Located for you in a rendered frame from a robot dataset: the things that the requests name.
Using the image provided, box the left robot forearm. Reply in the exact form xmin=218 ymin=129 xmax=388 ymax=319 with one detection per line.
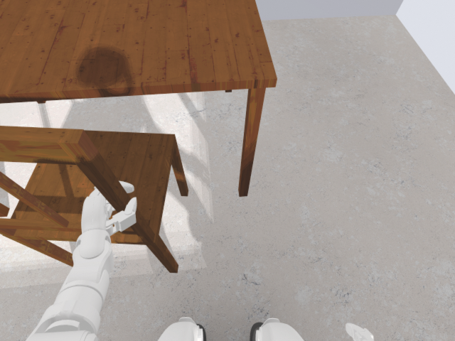
xmin=26 ymin=229 xmax=114 ymax=341

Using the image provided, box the right robot thigh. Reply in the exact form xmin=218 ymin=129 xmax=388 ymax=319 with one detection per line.
xmin=256 ymin=323 xmax=304 ymax=341

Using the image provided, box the table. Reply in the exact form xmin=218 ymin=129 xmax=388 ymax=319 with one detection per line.
xmin=0 ymin=0 xmax=277 ymax=217

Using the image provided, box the robot left shin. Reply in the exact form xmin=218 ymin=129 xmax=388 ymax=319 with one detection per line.
xmin=179 ymin=317 xmax=197 ymax=326

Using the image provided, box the left robot hand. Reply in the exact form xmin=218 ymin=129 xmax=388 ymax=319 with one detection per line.
xmin=81 ymin=181 xmax=137 ymax=236

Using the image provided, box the right robot hand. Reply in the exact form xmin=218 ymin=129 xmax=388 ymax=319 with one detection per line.
xmin=346 ymin=323 xmax=374 ymax=341

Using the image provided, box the chair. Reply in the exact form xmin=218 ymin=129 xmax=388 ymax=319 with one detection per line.
xmin=0 ymin=126 xmax=188 ymax=273

